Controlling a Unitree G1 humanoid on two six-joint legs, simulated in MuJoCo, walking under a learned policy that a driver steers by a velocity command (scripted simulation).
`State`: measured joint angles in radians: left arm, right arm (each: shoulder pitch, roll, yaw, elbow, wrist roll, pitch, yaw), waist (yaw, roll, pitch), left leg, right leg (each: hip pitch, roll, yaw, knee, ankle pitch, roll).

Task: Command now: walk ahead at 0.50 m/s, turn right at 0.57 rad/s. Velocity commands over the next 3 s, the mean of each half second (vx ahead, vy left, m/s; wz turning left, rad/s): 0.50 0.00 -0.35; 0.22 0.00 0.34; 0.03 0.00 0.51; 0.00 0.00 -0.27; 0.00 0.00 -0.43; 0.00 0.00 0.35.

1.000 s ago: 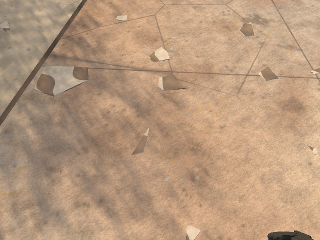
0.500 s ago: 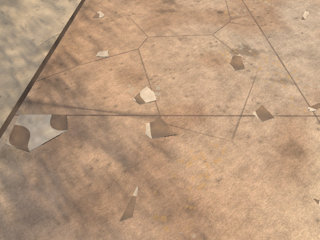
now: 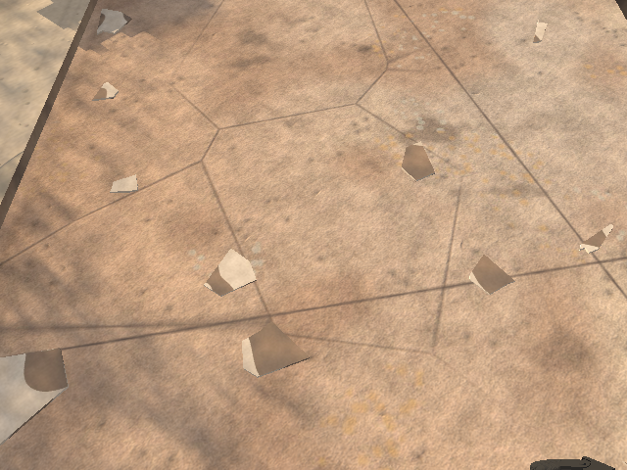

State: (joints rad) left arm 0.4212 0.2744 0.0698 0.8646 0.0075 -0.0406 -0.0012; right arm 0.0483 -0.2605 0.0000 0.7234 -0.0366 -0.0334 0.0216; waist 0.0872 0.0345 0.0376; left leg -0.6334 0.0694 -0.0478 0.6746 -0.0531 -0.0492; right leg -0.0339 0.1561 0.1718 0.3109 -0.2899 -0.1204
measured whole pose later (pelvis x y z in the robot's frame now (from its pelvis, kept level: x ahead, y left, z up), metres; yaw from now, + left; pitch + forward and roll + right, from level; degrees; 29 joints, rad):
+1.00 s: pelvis +0.39 -0.03 +0.00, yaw +4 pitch +0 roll -1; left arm 0.26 0.25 0.04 0.83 0.02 -0.02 0.02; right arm 0.17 -0.24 -0.06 0.77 -0.03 0.05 0.04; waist 0.02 0.00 0.07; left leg -0.44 0.03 0.07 0.71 -0.27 0.03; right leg -0.19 -0.06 -0.27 0.49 -0.29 -0.03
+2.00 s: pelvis +0.38 -0.04 +0.00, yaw +6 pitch +1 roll +0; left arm 0.20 0.32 0.09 0.83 0.02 0.06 0.00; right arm 0.19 -0.28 -0.04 0.79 -0.02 0.02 -0.05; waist 0.01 -0.04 0.05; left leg -0.17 -0.06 -0.02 0.43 -0.25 0.06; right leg -0.42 0.12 0.14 0.78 -0.42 -0.01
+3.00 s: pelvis +0.34 -0.05 -0.01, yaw +9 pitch -1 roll -1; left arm 0.18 0.31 0.06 0.84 0.02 0.06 0.03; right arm 0.20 -0.27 -0.06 0.79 -0.01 0.04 0.02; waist 0.01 -0.05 0.09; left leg -0.24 -0.04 0.03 0.57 -0.31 0.07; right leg -0.36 -0.04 -0.10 0.88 -0.51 0.00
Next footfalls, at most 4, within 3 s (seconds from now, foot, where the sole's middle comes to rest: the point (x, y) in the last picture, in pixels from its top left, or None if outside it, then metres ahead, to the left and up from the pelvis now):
0.10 left None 0.23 0.13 -0.78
0.58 right None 0.42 -0.13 -0.78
1.04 left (326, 454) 0.48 0.07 -0.78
1.52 right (421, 460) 0.48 -0.12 -0.78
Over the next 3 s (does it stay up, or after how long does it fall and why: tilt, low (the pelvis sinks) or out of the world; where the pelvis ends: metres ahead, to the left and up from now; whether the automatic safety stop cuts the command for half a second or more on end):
stays up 0.34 -0.05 -0.01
